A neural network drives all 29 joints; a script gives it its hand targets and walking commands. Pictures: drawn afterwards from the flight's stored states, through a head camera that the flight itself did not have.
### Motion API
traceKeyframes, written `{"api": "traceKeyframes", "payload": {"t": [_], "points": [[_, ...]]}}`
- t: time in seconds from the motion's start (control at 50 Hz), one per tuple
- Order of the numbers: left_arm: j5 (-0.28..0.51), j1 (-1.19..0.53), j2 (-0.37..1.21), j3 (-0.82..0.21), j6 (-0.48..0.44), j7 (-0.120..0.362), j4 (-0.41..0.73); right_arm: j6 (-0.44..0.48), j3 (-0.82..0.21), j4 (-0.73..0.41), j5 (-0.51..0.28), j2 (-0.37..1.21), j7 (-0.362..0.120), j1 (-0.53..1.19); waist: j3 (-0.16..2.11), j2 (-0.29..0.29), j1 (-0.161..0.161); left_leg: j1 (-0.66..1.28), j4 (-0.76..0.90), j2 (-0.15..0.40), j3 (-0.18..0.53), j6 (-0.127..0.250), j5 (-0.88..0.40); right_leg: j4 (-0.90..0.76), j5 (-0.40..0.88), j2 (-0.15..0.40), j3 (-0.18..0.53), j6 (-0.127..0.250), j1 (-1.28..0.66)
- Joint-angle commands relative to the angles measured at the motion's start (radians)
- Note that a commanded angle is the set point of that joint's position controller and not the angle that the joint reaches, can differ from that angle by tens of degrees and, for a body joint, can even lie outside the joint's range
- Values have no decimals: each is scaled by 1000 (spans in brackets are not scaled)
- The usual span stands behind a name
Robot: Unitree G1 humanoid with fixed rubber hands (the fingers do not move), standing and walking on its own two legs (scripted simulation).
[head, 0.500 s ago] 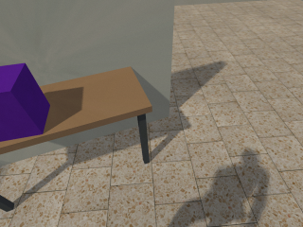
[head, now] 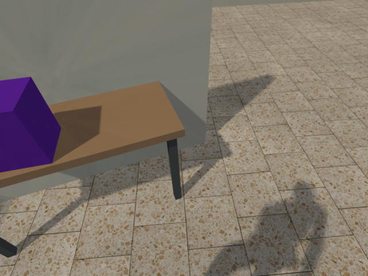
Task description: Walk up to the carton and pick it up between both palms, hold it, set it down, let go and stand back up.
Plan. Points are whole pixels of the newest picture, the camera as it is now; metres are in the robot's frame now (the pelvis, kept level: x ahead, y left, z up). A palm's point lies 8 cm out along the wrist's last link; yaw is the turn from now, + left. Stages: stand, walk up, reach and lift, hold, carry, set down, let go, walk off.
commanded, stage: walk up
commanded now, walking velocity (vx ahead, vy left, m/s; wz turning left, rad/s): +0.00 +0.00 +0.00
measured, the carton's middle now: (10, 125) +0.64 +0.66 -0.05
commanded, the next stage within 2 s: none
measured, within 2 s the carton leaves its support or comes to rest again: neither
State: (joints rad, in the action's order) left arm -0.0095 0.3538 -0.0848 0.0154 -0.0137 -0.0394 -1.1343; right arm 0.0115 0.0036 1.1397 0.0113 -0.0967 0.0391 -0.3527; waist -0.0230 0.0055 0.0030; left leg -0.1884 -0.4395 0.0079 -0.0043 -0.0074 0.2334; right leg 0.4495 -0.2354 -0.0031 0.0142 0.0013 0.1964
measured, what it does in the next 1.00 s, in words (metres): steps to the left, turning left: left foot, then right foot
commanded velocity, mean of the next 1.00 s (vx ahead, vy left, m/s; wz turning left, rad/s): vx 0.00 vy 0.00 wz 0.00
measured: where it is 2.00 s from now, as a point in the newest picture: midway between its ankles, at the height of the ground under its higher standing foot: outside the picture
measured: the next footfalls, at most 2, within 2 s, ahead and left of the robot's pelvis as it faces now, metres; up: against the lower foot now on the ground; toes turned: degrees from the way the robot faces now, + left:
left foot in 0.48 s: +0.11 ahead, +0.29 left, +0.00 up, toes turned +18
right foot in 0.82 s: +0.26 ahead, +0.14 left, +0.00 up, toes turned +11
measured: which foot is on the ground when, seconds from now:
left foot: down 0.00-0.12, up 0.14-0.46, down 0.48-0.84, up 0.86-1.00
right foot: down 0.00-0.48, up 0.50-0.80, down 0.82-1.00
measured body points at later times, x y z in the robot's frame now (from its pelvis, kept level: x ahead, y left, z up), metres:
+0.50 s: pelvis +0.03 +0.12 -0.04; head +0.04 +0.14 +0.41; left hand +0.00 +0.41 -0.18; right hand +0.15 -0.14 -0.15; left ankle +0.07 +0.28 -0.75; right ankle +0.00 -0.10 -0.73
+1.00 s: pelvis +0.15 +0.24 -0.01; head +0.16 +0.20 +0.43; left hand +0.09 +0.51 -0.11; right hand +0.31 +0.00 -0.15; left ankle +0.11 +0.37 -0.66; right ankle +0.22 +0.14 -0.74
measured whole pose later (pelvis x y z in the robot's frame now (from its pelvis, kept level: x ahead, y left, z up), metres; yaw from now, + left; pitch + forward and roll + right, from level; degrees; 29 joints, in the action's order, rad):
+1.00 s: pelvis +0.15 +0.24 -0.01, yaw +18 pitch -4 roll +1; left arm -0.03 0.47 -0.22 0.07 -0.04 -0.09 -0.71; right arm -0.09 0.04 0.73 0.08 -0.32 -0.06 -0.32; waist -0.06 0.06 0.00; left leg -0.47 -1.18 -0.01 0.03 -0.04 0.39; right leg 0.63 -0.30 0.08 -0.09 0.01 0.26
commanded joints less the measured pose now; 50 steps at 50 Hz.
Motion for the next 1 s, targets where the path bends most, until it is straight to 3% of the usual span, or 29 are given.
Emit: {"api": "traceKeyframes", "payload": {"t": [0.0,0.04,0.06,0.08,0.1,0.12,0.14,0.2,0.28,0.36,0.38,0.4,0.42,0.44,0.46,0.48,0.5,0.56,0.6,0.68,0.74,0.76,0.78,0.8,0.82,0.84,0.86,0.9,0.98], "points": [[1,90,-63,9,-4,-2,6,3,8,-3,0,-58,2,-91,-78,-7,1,-36,87,66,65,24,-40,-93,51,67,65,22,42],[0,92,-64,9,-4,-2,5,3,8,-3,0,-57,2,-90,-76,-5,0,-35,88,66,64,24,-39,-93,50,67,65,22,42],[-41,97,-235,83,-27,-42,137,-4,85,-144,18,-248,-4,39,-73,-8,-61,-280,-126,14,75,26,201,-81,-175,166,160,83,-146],[-50,176,-322,114,-29,-65,106,-12,84,-179,21,-219,-13,78,-73,-139,-102,-451,-343,-14,-13,-16,270,-207,-341,354,338,182,-235],[-60,161,-315,115,-31,-81,105,-24,81,-199,41,-192,-14,71,-117,-137,-86,-520,-549,70,13,-40,282,-253,-358,485,429,261,-185],[-63,115,-283,110,-31,-87,118,-34,88,-204,61,-181,-20,58,-146,-81,-61,-524,-639,103,51,-49,257,-251,-335,510,427,287,-117],[-62,88,-254,101,-35,-88,129,-38,94,-212,69,-172,-29,39,-156,-45,-33,-516,-674,120,86,-52,218,-238,-279,477,364,263,-89],[-76,35,-210,90,-42,-85,145,-55,94,-234,69,-148,-58,-17,-131,-96,9,-442,-663,111,83,-49,117,-191,-186,352,147,180,-29],[-75,-7,-261,102,-46,-73,194,-70,89,-303,53,-149,-82,37,-164,-178,1,-381,-535,119,37,-63,64,-183,-173,307,5,185,51],[-80,-52,-331,120,-46,-53,260,-53,92,-360,39,-196,-111,48,-122,-212,34,-159,-326,111,-56,-23,94,-103,-280,290,-88,168,131],[-82,-62,-345,122,-42,-49,277,-47,101,-355,35,-216,-114,-3,-94,-178,64,-58,-293,98,-88,-12,92,-43,-320,296,-96,168,171],[-82,-71,-347,119,-36,-45,295,-36,112,-331,31,-240,-111,-101,-49,-86,117,74,-224,75,-127,1,57,95,-333,280,-131,159,212],[-85,-31,-300,100,-28,-34,306,-22,130,-291,32,-283,-100,-215,24,115,164,204,-173,26,-131,21,88,363,-320,199,-184,132,239],[-65,16,-220,70,-20,-14,339,-13,148,-292,39,-386,-87,-290,15,384,208,198,-24,121,96,85,188,674,-413,77,-205,85,346],[-38,49,-175,49,-14,0,402,-11,146,-327,40,-450,-75,-232,-7,422,143,108,140,252,496,173,344,780,-473,26,-71,54,448],[-22,34,-207,60,-5,-7,427,-25,150,-334,9,-475,-62,-141,-42,353,103,3,274,333,656,268,530,866,-464,47,-6,59,459],[-21,19,-222,65,-2,-12,433,-27,147,-336,-4,-458,-55,-89,-114,304,79,-83,305,359,665,295,605,922,-409,82,18,48,479],[-23,32,-250,66,-19,-1,438,-17,107,-381,27,-349,-45,18,-118,170,42,-79,157,258,340,243,220,775,-266,106,24,22,409],[-23,28,-237,60,-30,1,450,-6,86,-388,38,-305,-54,5,-97,91,35,-127,129,216,231,224,55,627,-222,88,-15,18,321],[0,16,-202,50,-38,-8,491,-13,65,-414,51,-309,-65,1,-57,61,41,-118,99,196,172,240,26,330,-136,36,-76,8,210],[-3,133,-210,66,-48,-26,475,-34,50,-439,46,-308,-77,27,23,31,-12,-220,-27,138,132,187,188,99,89,13,-94,13,-91],[-13,178,-243,80,-47,-34,470,-40,40,-447,43,-291,-83,20,41,-19,-38,-300,-97,106,115,151,259,86,81,41,-54,23,-202],[-30,243,-296,99,-46,-42,465,-44,29,-458,41,-268,-89,-4,58,-124,-68,-418,-262,45,71,100,316,33,-65,149,120,60,-307],[-45,304,-366,118,-42,-51,474,-53,18,-485,42,-249,-95,-34,66,-246,-77,-499,-551,-22,33,37,398,-132,-435,396,508,139,-282],[-31,245,-387,122,-30,-66,479,-75,40,-476,65,-297,-90,-68,-62,-133,-28,-522,-693,1,45,3,359,-231,-642,487,629,177,-108],[-24,186,-384,128,-29,-70,500,-95,58,-474,75,-337,-86,-34,-119,-114,-26,-522,-771,29,62,-9,341,-257,-713,511,668,237,-29],[-12,148,-348,119,-35,-69,509,-100,58,-475,82,-339,-86,-1,-176,-57,-9,-536,-801,40,103,-20,264,-249,-611,475,606,227,9],[-20,115,-306,95,-49,-66,502,-92,56,-465,74,-297,-93,-17,-213,-36,23,-496,-789,58,141,-40,155,-215,-350,391,388,172,77],[-50,119,-310,95,-65,-49,500,-82,48,-474,60,-237,-115,-12,-142,-126,20,-457,-792,29,104,-59,25,-148,-7,282,102,171,88]]}}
